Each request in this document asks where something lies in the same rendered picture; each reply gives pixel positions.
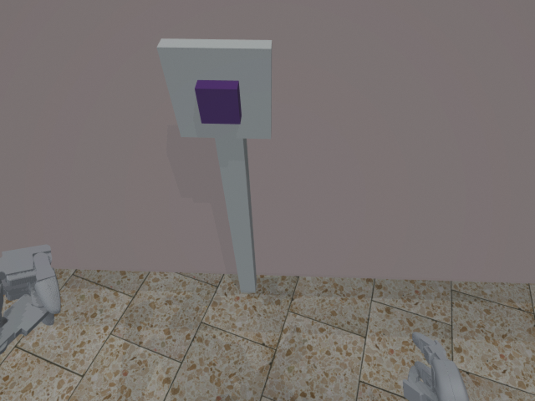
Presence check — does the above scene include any right robot hand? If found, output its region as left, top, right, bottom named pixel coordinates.
left=403, top=332, right=469, bottom=401

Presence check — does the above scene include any panel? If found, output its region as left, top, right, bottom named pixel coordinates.
left=157, top=38, right=272, bottom=293

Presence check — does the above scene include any button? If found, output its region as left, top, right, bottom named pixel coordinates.
left=195, top=80, right=242, bottom=124

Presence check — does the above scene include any left robot hand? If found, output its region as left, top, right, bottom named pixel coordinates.
left=0, top=244, right=61, bottom=355

